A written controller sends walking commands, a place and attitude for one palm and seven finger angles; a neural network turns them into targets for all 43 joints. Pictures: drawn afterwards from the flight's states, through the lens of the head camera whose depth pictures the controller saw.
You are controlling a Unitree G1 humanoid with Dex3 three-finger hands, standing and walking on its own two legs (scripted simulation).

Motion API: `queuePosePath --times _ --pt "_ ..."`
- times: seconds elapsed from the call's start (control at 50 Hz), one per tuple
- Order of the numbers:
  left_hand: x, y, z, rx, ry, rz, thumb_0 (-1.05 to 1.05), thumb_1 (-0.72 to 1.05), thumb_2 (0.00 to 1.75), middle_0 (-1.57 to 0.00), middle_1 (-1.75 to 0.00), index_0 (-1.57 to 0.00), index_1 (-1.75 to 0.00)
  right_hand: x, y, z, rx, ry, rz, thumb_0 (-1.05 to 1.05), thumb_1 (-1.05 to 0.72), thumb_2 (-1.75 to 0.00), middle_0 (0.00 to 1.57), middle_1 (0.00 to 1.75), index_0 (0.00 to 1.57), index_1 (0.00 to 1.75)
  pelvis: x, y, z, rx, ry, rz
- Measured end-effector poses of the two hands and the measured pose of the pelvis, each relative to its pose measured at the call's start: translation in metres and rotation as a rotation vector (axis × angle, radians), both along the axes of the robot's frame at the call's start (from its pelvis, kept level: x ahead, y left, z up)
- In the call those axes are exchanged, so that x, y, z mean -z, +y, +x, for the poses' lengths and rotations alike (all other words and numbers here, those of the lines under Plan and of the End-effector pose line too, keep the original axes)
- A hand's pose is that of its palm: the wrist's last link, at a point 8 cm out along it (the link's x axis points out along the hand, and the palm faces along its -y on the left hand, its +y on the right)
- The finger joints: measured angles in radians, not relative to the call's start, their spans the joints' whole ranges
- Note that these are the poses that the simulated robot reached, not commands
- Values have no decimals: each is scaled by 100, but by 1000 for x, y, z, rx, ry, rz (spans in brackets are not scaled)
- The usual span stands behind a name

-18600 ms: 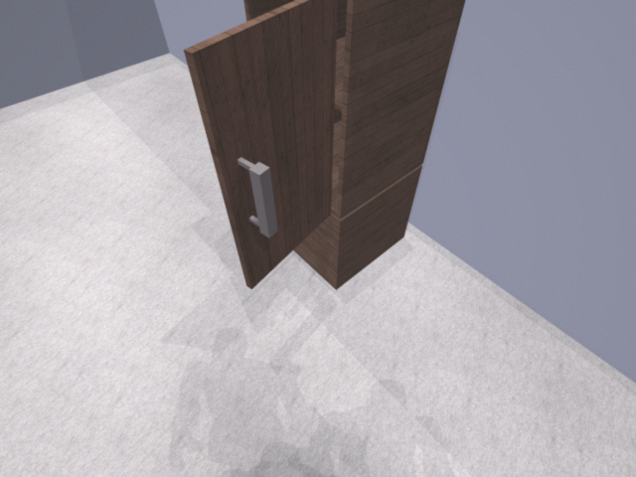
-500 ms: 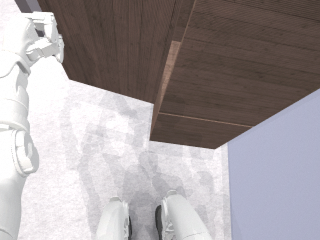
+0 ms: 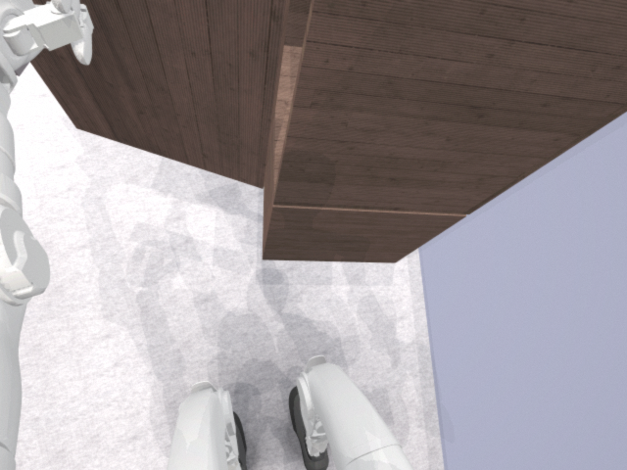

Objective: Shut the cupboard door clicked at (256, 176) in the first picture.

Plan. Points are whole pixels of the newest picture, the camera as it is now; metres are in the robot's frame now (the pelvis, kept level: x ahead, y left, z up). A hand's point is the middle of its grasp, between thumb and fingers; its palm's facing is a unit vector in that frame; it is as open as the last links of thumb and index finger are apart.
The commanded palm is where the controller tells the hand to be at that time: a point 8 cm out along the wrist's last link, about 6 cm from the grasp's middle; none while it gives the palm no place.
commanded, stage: push the door shut along its arc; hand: left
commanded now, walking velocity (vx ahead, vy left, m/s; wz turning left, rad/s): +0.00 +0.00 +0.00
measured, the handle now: out of the picture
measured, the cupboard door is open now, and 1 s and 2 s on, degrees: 74 69 69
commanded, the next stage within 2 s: pull the fist back off the door in 0.12 s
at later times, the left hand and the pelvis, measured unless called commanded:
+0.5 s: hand (92, 17) +0.61 +0.14 +0.08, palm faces +0.06 -1.00 -0.04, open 3.0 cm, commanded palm +0.57 +0.17 +0.09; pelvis +0.00 -0.01 +0.01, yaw +1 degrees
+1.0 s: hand (82, 89) +0.52 +0.15 +0.09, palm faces +0.06 -1.00 -0.01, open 3.1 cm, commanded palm +0.48 +0.18 +0.09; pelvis +0.01 -0.01 +0.04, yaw +3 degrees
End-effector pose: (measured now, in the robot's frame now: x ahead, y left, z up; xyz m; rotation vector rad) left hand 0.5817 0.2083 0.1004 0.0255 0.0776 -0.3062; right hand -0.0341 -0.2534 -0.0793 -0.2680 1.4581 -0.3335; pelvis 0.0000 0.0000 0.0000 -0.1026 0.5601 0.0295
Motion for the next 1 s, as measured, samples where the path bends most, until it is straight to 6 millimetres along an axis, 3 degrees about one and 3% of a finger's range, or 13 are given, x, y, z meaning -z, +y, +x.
queuePosePath --times 0.24,0.36,0.44,0.54,0.68,0.82,1.0 --pt "-2 -1 8 12 40 25 -1 85 92 -130 -150 -131 -150 2 -6 -12 3 54 1 0 -90 -90 21 30 20 30 4 -10 0 -12 15 -4" --pt "8 -1 9 -332 10 -109 1 77 88 -130 -150 -131 -150 -2 -7 -7 -72 52 40 0 -90 -90 20 30 20 30 4 -12 -3 -16 30 -7" --pt "11 -9 4 -402 -43 9 0 80 88 -130 -150 -130 -150 -3 -2 -9 -61 56 91 0 -90 -90 20 30 20 30 -1 -13 -3 -15 26 1" --pt "12 -21 -5 -355 -6 6 1 85 89 -130 -150 -130 -150 -8 4 -15 -14 65 131 0 -90 -90 20 30 20 30 -12 -15 0 -8 -1 14" --pt "-1 -17 -22 -372 -17 7 2 89 90 -130 -150 -130 -150 -17 5 -12 1 46 156 0 -90 -90 20 30 20 30 -27 -15 8 3 -43 31" --pt "2 -9 -48 -369 -36 0 2 90 90 -130 -150 -130 -150 -19 -5 7 -25 22 144 0 -90 -90 20 30 20 30 -34 -15 14 -2 -74 44" --pt "13 -8 -87 -361 -51 -9 2 90 90 -130 -150 -130 -150 -18 -18 58 -100 -75 107 0 -90 -90 20 30 20 30 -38 -11 15 -20 -114 51"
